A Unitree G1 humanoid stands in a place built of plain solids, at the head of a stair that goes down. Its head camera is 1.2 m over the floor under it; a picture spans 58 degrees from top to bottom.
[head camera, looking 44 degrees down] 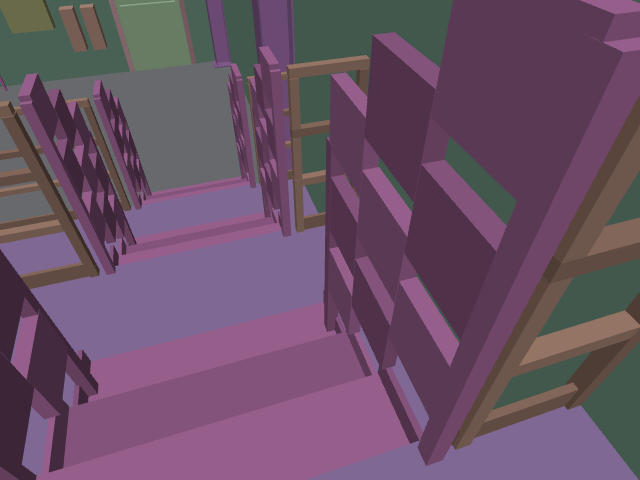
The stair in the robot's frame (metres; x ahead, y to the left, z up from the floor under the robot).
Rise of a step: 0.17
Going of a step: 0.30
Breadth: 1.12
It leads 18 degrees to the left of straight ahead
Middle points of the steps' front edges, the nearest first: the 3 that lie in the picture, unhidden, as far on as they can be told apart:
0.59 0.31 -0.17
0.88 0.40 -0.34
1.17 0.50 -0.51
